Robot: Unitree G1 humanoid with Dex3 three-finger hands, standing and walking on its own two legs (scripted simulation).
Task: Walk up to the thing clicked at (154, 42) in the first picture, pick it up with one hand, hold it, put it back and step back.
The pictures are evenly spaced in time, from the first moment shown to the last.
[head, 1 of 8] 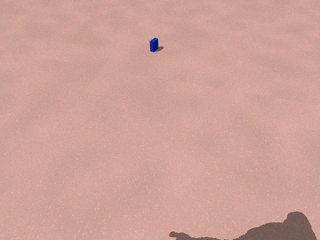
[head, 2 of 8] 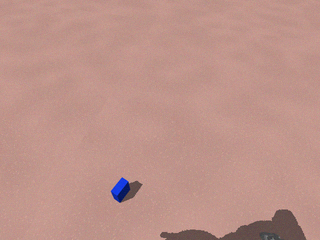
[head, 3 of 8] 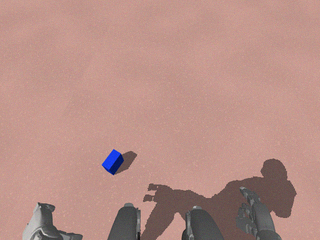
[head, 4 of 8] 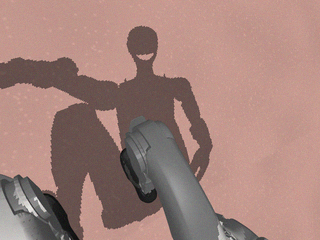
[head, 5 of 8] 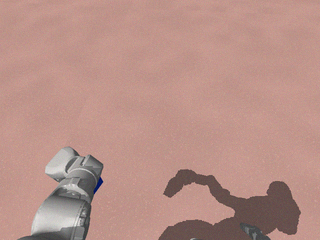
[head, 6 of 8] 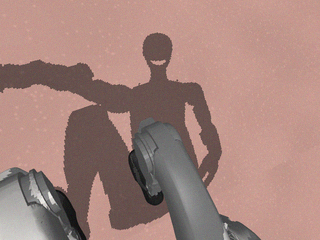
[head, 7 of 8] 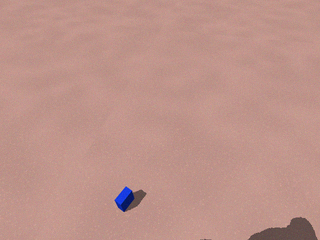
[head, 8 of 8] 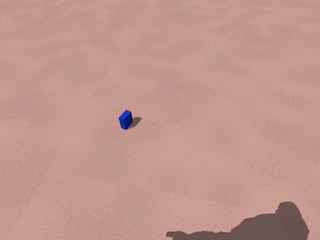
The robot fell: no
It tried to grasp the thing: yes
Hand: left
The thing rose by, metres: 0.58
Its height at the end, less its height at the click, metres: +0.00
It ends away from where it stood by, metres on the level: 0.01
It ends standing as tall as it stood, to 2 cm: yes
